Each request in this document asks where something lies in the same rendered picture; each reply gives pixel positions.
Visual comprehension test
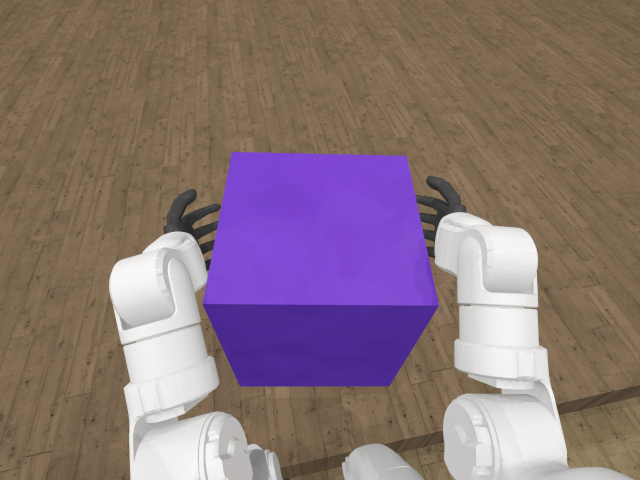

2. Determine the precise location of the left robot forearm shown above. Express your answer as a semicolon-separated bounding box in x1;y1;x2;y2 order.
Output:
109;232;220;480

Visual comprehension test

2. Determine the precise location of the carton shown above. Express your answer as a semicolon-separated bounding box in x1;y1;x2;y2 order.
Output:
203;152;439;387

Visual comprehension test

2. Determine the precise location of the robot right hand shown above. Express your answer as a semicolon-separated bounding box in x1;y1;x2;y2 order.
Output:
415;176;466;258

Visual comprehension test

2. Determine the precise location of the robot left upper arm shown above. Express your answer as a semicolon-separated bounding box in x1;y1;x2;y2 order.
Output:
132;411;253;480

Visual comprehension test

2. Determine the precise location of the right robot forearm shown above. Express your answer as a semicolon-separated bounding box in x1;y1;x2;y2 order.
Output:
434;212;567;457

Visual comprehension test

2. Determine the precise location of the robot right thigh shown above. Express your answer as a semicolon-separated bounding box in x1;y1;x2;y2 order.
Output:
342;443;424;480

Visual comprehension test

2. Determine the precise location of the robot left thigh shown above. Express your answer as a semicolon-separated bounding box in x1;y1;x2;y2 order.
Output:
248;449;282;480

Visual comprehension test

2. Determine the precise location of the robot left hand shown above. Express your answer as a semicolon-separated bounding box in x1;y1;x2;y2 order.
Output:
163;189;221;271

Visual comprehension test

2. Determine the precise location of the robot right upper arm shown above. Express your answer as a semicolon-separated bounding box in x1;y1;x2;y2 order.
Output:
443;394;634;480

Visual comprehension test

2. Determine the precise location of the robot thigh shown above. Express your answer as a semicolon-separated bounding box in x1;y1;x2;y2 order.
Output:
342;443;424;480
248;449;282;480

